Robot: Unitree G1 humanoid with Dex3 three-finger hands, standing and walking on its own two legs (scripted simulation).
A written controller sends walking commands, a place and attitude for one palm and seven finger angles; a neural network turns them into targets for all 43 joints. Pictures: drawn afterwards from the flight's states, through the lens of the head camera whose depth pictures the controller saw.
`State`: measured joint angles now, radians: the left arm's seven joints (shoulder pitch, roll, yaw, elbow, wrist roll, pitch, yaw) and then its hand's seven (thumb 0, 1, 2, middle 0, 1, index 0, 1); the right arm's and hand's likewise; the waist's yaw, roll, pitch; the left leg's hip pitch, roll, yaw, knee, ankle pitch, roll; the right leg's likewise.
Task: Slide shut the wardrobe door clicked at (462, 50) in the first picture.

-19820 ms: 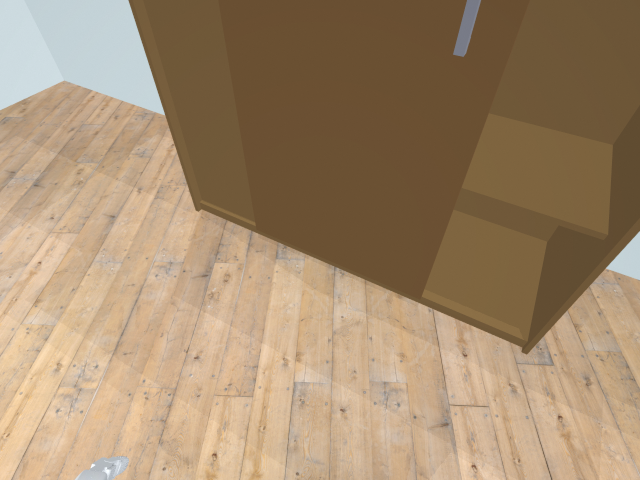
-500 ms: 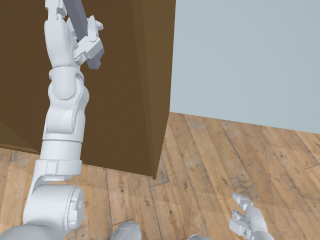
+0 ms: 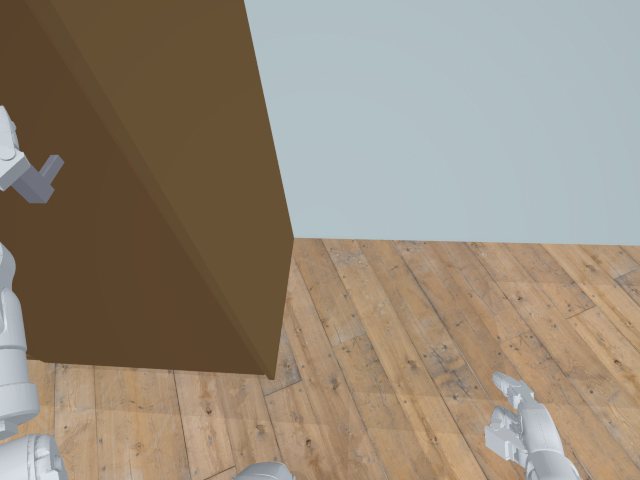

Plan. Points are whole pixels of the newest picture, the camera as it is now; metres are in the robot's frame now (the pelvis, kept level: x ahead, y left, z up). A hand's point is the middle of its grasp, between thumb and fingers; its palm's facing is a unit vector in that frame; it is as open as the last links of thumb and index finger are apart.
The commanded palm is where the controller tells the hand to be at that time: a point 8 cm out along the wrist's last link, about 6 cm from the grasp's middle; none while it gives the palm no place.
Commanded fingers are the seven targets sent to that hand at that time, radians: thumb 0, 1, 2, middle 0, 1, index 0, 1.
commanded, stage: stop walking and hold the door there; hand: left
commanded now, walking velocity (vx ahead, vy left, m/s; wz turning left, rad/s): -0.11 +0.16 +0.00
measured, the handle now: out of the picture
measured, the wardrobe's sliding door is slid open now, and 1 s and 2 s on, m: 0.00 0.00 0.00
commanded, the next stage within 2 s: none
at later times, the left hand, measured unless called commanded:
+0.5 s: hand (2, 151) +0.36 +0.33 +0.23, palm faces +0.52 -0.83 -0.22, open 6.9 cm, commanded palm +0.32 +0.36 +0.22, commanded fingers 0.00 0.90 0.90 -0.45 -1.40 -0.45 -1.40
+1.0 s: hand (9, 151) +0.36 +0.32 +0.23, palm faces +0.50 -0.85 -0.16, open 6.9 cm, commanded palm +0.32 +0.35 +0.22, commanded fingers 0.00 0.90 0.90 -0.45 -1.40 -0.45 -1.40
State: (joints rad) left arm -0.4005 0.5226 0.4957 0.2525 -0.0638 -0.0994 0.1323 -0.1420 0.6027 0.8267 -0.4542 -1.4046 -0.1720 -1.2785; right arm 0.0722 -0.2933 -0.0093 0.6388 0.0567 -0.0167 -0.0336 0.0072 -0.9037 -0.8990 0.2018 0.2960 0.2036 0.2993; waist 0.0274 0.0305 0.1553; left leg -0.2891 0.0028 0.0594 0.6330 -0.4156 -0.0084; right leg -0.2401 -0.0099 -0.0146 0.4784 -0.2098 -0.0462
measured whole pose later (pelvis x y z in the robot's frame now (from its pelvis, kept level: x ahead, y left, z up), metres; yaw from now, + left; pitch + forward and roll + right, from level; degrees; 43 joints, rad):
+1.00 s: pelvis +0.02 +0.04 +0.00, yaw -3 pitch -1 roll -1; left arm -0.25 0.46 0.39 0.08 -0.08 -0.10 0.16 -0.12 0.65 0.83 -0.45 -1.40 -0.15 -1.30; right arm 0.16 -0.24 0.03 0.65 0.05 -0.03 -0.08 0.01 -0.90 -0.90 0.20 0.30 0.21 0.30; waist 0.03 0.01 0.00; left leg -0.20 -0.01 0.16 0.44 -0.24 0.08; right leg -0.20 0.02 0.03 0.41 -0.20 0.01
